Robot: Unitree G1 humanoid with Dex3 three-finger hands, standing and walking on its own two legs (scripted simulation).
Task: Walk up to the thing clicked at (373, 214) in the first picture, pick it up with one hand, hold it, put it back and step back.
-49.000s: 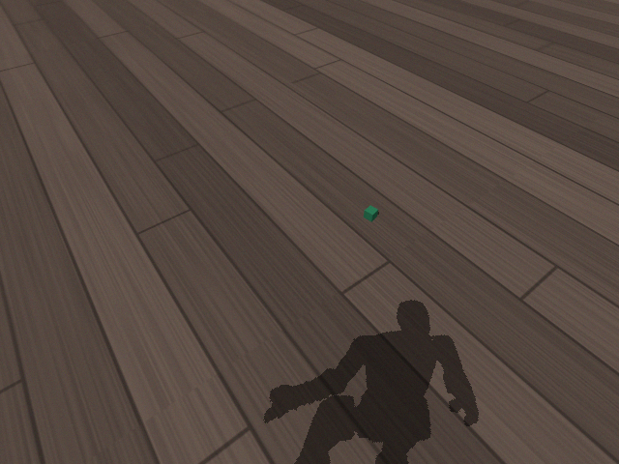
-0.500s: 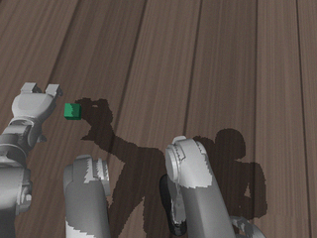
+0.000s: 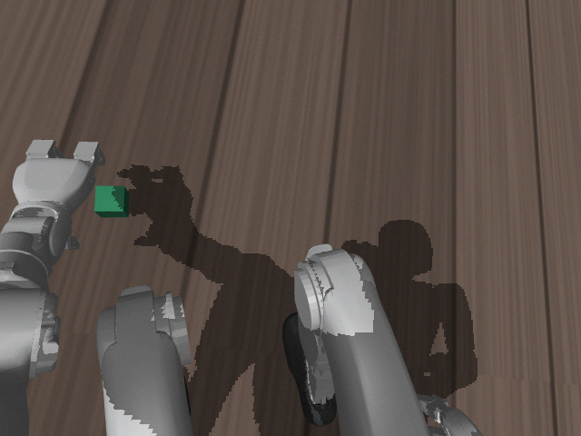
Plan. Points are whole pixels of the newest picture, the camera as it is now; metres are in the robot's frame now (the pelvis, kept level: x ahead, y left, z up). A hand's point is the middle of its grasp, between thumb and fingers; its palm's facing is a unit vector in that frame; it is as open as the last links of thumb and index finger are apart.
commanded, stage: approach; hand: left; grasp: from above
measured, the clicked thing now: (112, 202) +0.49 +0.19 -0.30
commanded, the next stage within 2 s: close in in 0.66 s
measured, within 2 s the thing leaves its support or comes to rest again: neither
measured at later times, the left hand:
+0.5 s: hand (68, 185) +0.49 +0.22 -0.17, palm faces -0.50 +0.01 -0.87, open 13.6 cm
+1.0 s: hand (68, 194) +0.47 +0.22 -0.16, palm faces -0.43 +0.04 -0.90, open 13.4 cm
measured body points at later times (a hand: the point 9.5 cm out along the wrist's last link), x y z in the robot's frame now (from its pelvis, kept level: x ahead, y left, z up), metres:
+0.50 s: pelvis +0.00 +0.00 +0.00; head +0.25 +0.03 +0.37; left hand +0.51 +0.22 -0.12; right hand +0.01 -0.26 -0.11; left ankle +0.07 +0.13 -0.29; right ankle +0.10 -0.13 -0.29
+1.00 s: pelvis -0.01 +0.01 +0.01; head +0.22 +0.07 +0.39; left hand +0.49 +0.22 -0.11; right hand +0.05 -0.27 -0.09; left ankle +0.07 +0.13 -0.29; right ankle +0.10 -0.13 -0.29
